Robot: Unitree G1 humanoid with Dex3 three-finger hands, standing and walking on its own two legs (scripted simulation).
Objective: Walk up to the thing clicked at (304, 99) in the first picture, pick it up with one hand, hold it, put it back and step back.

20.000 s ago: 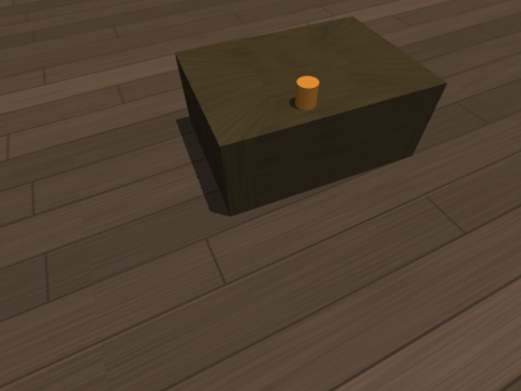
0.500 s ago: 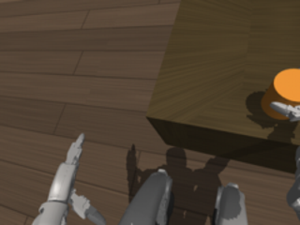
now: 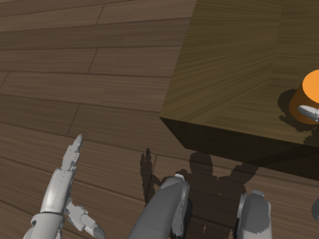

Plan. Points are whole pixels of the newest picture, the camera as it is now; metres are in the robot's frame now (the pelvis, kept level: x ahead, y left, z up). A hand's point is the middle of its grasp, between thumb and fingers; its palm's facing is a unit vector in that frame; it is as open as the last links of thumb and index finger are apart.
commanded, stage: lower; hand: right
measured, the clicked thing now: (317, 98) +0.49 -0.23 -0.07
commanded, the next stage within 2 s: loosen in 0.30 s
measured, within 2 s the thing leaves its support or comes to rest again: rests again in 0.24 s
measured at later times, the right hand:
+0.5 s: hand out of the picture +0.49 -0.24 -0.07, palm faces +0.27 +0.96 +0.01, open 12.0 cm
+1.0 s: hand out of the picture +0.49 -0.25 -0.07, palm faces +0.27 +0.96 +0.01, open 13.8 cm
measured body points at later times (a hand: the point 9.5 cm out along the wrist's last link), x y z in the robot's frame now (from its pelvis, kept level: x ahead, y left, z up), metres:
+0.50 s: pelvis -0.01 +0.00 -0.02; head +0.17 -0.09 +0.38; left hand +0.17 +0.25 +0.09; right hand +0.47 -0.30 -0.07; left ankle +0.05 +0.14 -0.56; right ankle +0.05 -0.13 -0.56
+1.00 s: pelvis -0.01 +0.00 -0.02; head +0.17 -0.08 +0.38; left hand +0.17 +0.26 +0.09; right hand +0.47 -0.30 -0.07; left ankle +0.05 +0.14 -0.56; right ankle +0.05 -0.13 -0.56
